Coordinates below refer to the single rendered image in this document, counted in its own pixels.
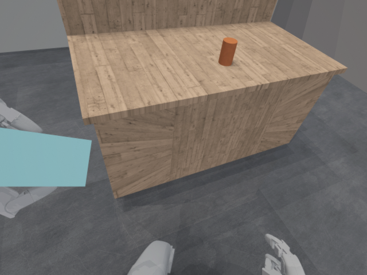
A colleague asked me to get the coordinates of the table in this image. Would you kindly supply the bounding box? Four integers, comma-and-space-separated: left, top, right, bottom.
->
57, 0, 347, 199

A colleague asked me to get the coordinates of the robot left thigh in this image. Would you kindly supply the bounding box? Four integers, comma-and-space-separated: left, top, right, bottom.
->
127, 241, 175, 275

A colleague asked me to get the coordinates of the right robot hand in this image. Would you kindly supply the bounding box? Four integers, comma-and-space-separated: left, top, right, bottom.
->
262, 234, 305, 275

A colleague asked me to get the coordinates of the left robot hand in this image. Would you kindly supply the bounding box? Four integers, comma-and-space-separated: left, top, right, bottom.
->
0, 99, 57, 218

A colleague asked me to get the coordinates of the sponge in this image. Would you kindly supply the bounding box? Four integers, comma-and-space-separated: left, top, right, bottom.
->
0, 128, 92, 187

